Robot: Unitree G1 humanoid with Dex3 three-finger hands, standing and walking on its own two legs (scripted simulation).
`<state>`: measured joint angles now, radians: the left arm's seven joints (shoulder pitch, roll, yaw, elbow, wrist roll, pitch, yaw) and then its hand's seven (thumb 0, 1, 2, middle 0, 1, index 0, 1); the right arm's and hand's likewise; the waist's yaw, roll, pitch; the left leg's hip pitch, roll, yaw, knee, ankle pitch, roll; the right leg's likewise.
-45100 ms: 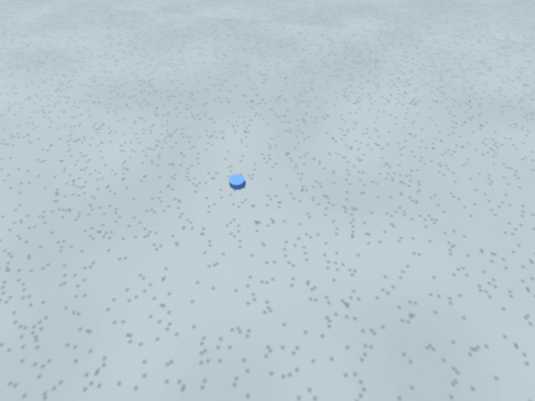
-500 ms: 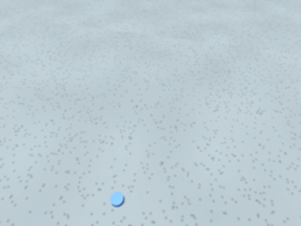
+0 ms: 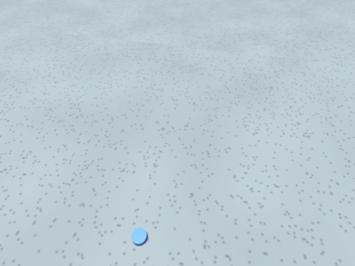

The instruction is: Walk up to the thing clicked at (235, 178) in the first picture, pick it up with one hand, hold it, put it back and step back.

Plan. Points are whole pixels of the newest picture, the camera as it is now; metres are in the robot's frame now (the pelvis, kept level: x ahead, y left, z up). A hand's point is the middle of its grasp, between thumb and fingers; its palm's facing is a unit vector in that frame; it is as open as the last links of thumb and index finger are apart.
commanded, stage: stand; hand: left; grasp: from above
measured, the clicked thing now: (139, 236) +0.44 +0.24 -0.76
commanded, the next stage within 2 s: step back in 1.48 s
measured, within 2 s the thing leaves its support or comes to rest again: neither
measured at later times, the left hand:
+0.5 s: hand out of the picture +0.08 +0.23 -0.16, palm faces +0.02 -0.94 -0.33, open 7.4 cm
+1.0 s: hand out of the picture +0.07 +0.23 -0.16, palm faces +0.00 -0.94 -0.33, open 7.4 cm
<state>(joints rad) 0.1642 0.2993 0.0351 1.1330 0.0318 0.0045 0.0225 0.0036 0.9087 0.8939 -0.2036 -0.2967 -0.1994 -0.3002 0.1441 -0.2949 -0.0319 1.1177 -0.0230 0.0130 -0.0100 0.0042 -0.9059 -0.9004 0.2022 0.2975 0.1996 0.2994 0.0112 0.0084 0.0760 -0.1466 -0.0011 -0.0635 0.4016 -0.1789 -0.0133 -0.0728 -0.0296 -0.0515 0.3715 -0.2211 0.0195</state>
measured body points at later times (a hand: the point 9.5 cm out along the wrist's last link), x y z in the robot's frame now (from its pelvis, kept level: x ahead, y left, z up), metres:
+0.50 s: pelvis +0.01 -0.01 +0.00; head +0.01 -0.01 +0.45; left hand +0.08 +0.28 -0.13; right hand +0.08 -0.29 -0.14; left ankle +0.03 +0.13 -0.74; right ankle -0.01 -0.13 -0.74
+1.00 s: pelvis +0.01 -0.01 +0.00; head +0.02 -0.01 +0.45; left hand +0.07 +0.28 -0.13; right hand +0.07 -0.31 -0.14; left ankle +0.03 +0.13 -0.74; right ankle -0.01 -0.13 -0.74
